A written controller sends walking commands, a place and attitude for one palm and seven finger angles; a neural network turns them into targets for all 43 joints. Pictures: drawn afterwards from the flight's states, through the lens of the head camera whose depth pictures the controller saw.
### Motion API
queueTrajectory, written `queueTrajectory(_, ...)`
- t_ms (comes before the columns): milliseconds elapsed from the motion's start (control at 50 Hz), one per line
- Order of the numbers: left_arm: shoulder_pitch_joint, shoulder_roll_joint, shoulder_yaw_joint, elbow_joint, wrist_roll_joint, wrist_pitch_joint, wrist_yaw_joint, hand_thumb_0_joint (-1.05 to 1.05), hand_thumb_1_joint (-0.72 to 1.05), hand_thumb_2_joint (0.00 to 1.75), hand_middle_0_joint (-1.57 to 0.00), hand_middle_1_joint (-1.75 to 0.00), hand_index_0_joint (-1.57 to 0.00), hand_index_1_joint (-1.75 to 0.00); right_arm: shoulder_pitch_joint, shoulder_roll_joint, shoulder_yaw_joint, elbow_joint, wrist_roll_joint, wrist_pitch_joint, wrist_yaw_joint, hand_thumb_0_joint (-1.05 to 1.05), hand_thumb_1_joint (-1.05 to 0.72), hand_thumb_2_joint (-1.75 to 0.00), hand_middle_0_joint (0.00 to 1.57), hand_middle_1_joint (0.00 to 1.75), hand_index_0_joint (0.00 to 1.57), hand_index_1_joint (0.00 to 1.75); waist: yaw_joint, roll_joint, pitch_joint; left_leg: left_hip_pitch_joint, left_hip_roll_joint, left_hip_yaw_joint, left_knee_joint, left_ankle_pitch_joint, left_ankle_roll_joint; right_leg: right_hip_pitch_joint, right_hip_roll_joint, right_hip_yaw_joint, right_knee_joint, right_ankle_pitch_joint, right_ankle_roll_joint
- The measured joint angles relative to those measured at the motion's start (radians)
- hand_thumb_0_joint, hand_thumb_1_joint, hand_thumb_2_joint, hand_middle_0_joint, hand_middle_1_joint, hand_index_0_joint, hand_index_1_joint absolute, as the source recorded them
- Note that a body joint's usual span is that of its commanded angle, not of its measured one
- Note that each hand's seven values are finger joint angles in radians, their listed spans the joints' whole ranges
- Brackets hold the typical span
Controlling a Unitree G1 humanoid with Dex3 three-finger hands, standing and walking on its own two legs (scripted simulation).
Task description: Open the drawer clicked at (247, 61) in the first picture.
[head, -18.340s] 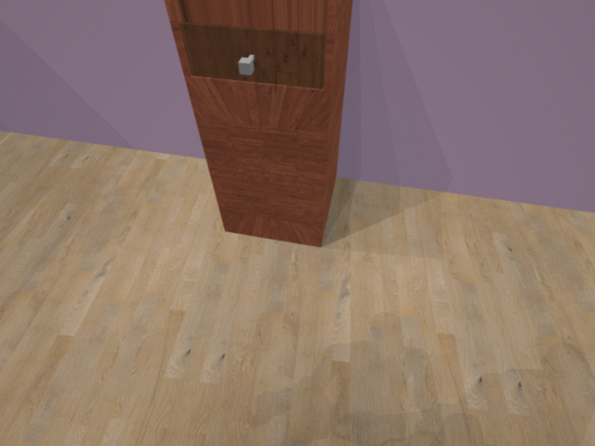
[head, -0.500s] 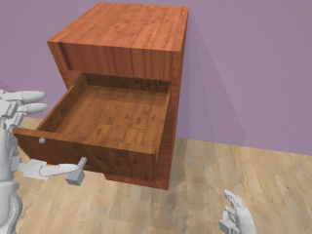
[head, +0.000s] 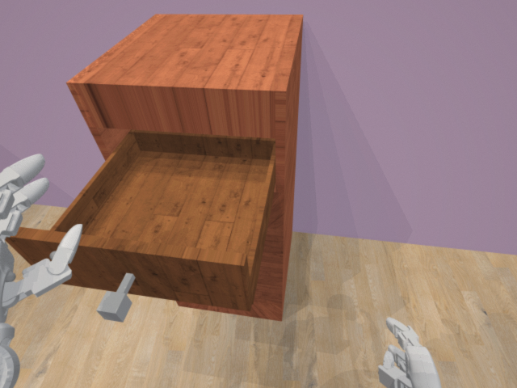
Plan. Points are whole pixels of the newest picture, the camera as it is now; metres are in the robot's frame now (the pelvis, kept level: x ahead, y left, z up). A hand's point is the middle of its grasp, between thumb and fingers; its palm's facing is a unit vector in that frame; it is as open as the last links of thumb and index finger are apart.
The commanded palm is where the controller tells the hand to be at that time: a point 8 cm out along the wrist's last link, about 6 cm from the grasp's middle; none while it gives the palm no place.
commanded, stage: draw the hand back to the body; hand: left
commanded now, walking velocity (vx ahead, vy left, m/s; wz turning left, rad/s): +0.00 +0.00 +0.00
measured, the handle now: (120, 295) +0.23 +0.26 +0.03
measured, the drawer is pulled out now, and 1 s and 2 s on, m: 0.30 0.30 0.30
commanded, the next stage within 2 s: step back with the hand held close in 0.26 s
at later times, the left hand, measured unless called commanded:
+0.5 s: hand (49, 263) +0.17 +0.24 +0.21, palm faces +0.44 -0.78 -0.45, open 7.4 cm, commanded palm +0.11 +0.28 +0.22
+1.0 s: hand out of the picture +0.11 +0.26 +0.21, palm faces +0.44 -0.74 -0.51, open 7.4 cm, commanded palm +0.05 +0.30 +0.22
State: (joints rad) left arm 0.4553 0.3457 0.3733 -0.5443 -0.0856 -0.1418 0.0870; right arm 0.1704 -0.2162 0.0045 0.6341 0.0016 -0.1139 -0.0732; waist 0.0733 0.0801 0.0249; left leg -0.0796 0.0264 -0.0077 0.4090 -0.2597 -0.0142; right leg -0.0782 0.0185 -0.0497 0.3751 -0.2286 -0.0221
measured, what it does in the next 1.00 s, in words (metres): shifts its weight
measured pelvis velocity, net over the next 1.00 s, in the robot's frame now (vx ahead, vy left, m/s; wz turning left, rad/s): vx -0.08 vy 0.02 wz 0.00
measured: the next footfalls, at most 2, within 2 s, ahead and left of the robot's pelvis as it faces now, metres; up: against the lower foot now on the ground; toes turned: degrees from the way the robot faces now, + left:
right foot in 1.44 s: -0.19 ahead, -0.09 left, +0.00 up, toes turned -3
left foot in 1.66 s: -0.17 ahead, +0.11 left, +0.00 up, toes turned +1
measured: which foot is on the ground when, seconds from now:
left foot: down 0.00-1.00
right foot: down 0.00-1.00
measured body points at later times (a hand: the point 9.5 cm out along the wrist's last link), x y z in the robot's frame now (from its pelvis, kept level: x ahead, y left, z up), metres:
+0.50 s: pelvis -0.02 +0.00 +0.00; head -0.01 -0.02 +0.45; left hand +0.15 +0.28 +0.23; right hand +0.18 -0.22 -0.09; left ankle -0.02 +0.13 -0.74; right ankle -0.01 -0.10 -0.74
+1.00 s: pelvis -0.08 +0.02 -0.02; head -0.06 +0.03 +0.43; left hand +0.08 +0.30 +0.23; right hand +0.10 -0.20 -0.09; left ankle -0.02 +0.13 -0.74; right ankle -0.01 -0.10 -0.74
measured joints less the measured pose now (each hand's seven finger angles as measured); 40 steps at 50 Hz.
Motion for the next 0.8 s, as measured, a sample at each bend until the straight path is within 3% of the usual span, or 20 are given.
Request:
queueTrajectory(180, -0.014, -0.008, -0.013, 0.005, 0.002, 0.008, 0.004, 0.01, 0.77, 0.84, -0.22, -0.38, -0.22, -0.38, -0.005, 0.01, 0.01, -0.003, -0.004, -0.006, -0.001, 0.01, -0.91, -0.9, 0.2, 0.3, 0.2, 0.3, 0.006, 0.003, 0.002, 0.004, 0.004, -0.009, -0.001, 0.007, -0.006, 0.008, 0.005, -0.009, -0.005, 0.006, -0.006)
queueTrajectory(380, -0.016, -0.004, -0.008, 0.015, 0.0, 0.0, 0.003, 0.01, 0.88, 0.89, -0.22, -0.31, -0.21, -0.31, 0.004, 0.009, 0.007, 0.005, -0.003, -0.007, 0.002, 0.01, -0.91, -0.9, 0.2, 0.3, 0.2, 0.3, 0.001, 0.006, 0.007, 0.004, 0.007, -0.008, -0.007, 0.018, -0.008, 0.009, 0.007, -0.008, -0.012, 0.018, -0.009)
queueTrajectory(500, 0.02, 0.022, 0.044, -0.019, 0.019, -0.049, 0.003, 0.01, 0.89, 0.89, -0.21, -0.31, -0.21, -0.3, -0.002, -0.011, 0.003, -0.034, 0.005, 0.037, 0.014, 0.01, -0.91, -0.9, 0.2, 0.3, 0.2, 0.3, -0.038, -0.001, -0.012, -0.117, 0.014, -0.022, 0.05, 0.014, 0.002, -0.08, 0.015, -0.021, -0.018, 0.044, -0.006)
queueTrajectory(620, 0.098, 0.062, 0.058, -0.093, 0.025, -0.067, 0.008, 0.01, 0.89, 0.9, -0.21, -0.3, -0.21, -0.3, -0.007, -0.027, -0.03, -0.067, 0.01, 0.068, 0.011, 0.01, -0.91, -0.9, 0.2, 0.3, 0.2, 0.3, -0.062, -0.034, 0.009, -0.177, -0.01, 0.003, 0.053, 0.034, 0.015, -0.164, -0.011, 0.002, 0.024, 0.05, 0.015)
queueTrajectory(800, 0.147, 0.128, 0.115, -0.153, 0.029, -0.075, 0.025, 0.01, 0.89, 0.9, -0.22, -0.3, -0.21, -0.3, 0.001, -0.004, -0.038, -0.099, 0.012, 0.077, 0.011, 0.01, -0.91, -0.9, 0.2, 0.3, 0.2, 0.29, -0.077, -0.08, 0.025, -0.247, -0.038, 0.026, 0.102, 0.044, 0.04, -0.251, -0.04, 0.025, 0.103, 0.051, 0.038)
